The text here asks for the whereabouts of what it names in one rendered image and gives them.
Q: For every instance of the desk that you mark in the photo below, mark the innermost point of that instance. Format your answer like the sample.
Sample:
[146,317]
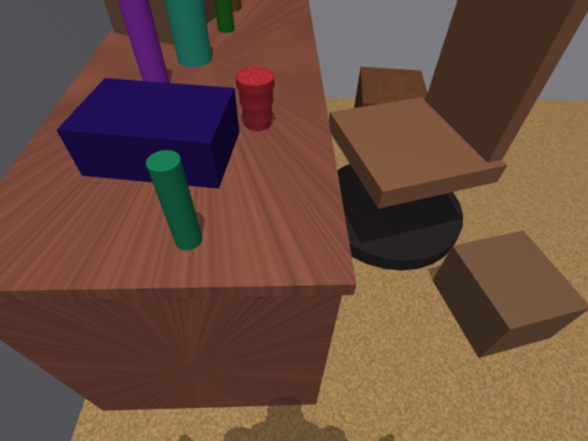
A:
[94,290]

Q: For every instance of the office chair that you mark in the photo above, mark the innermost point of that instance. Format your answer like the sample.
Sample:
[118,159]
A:
[406,158]

